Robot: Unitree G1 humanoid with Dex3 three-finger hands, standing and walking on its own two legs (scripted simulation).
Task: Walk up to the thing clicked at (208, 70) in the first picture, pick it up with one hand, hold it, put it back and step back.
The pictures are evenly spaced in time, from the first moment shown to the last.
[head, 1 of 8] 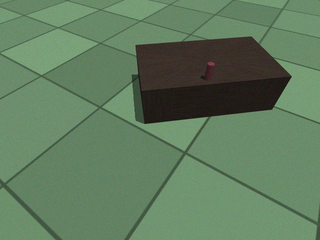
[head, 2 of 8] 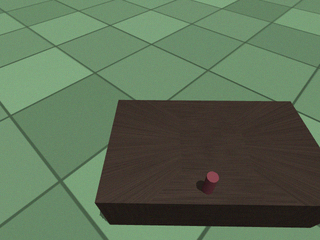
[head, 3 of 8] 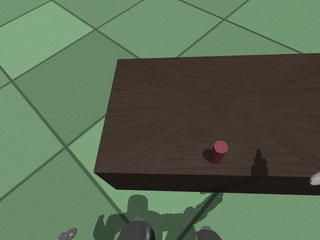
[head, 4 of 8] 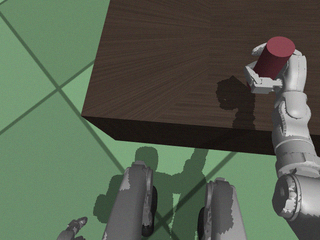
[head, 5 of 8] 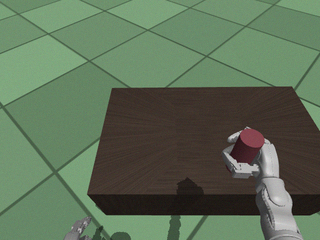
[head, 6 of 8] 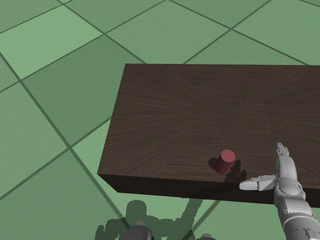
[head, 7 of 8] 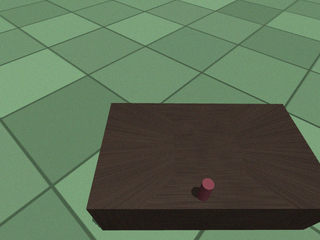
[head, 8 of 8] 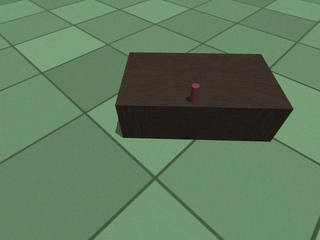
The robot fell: no
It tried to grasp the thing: yes
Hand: right
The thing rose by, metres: 0.38
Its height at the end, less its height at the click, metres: +0.00
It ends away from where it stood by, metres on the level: 0.01
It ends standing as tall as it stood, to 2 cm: yes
